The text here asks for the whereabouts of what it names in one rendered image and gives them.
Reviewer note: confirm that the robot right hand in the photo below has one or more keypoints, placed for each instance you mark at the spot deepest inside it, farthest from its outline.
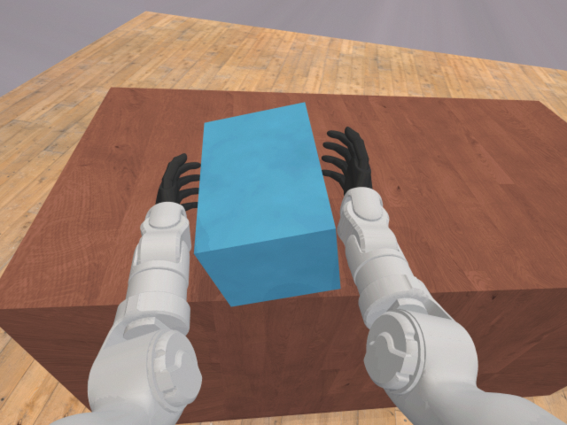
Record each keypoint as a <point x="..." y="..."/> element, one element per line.
<point x="356" y="169"/>

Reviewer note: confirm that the robot left hand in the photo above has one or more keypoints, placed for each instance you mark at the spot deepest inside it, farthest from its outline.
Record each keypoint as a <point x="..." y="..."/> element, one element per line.
<point x="169" y="189"/>

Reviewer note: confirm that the robot right forearm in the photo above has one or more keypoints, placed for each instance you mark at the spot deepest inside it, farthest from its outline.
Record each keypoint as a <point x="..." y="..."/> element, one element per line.
<point x="378" y="266"/>

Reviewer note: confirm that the robot left upper arm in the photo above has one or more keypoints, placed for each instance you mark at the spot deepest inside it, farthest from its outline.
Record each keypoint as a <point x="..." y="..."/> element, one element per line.
<point x="147" y="380"/>

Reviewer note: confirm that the carton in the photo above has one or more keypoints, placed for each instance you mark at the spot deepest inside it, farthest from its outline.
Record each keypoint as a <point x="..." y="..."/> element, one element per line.
<point x="264" y="228"/>

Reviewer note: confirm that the robot right upper arm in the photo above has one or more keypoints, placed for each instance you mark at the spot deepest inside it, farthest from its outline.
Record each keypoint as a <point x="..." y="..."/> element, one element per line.
<point x="428" y="366"/>

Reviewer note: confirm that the pedestal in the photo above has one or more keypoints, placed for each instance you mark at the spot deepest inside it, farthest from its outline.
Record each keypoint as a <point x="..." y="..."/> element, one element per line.
<point x="476" y="193"/>

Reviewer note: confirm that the robot left forearm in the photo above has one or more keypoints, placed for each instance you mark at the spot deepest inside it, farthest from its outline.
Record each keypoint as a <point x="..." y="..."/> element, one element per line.
<point x="159" y="278"/>

